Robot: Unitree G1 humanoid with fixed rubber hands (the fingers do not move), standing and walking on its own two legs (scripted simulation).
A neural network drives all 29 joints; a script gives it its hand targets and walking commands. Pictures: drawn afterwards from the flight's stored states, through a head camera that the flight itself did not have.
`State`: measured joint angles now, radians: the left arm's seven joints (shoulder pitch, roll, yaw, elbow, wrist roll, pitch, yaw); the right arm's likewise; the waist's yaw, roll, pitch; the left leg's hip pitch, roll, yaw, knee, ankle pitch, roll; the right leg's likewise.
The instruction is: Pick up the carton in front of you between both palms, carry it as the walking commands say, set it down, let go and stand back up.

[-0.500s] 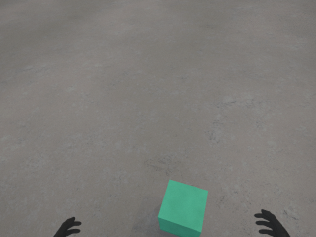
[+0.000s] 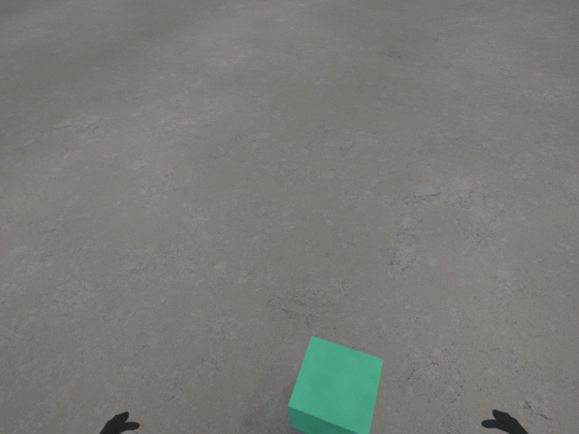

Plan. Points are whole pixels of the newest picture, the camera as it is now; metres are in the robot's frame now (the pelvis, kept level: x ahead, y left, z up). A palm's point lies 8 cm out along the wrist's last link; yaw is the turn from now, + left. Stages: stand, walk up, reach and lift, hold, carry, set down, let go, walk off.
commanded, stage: stand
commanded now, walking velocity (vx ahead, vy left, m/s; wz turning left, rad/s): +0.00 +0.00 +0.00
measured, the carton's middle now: (335, 395) +0.37 -0.07 -0.65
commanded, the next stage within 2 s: none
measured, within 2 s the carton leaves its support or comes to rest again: neither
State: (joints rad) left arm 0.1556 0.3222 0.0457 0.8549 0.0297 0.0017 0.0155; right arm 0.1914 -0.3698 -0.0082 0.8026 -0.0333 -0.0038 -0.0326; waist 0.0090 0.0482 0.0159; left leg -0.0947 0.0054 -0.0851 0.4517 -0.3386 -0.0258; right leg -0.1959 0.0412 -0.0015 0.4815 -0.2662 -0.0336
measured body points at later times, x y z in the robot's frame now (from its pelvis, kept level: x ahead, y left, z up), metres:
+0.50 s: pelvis -0.02 +0.01 +0.01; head -0.02 -0.01 +0.46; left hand +0.08 +0.32 -0.10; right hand +0.09 -0.30 -0.12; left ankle -0.06 +0.14 -0.74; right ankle -0.01 -0.10 -0.74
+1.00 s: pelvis -0.02 +0.01 +0.01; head -0.03 +0.00 +0.46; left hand +0.07 +0.32 -0.10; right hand +0.07 -0.30 -0.12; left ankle -0.06 +0.14 -0.74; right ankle -0.01 -0.10 -0.74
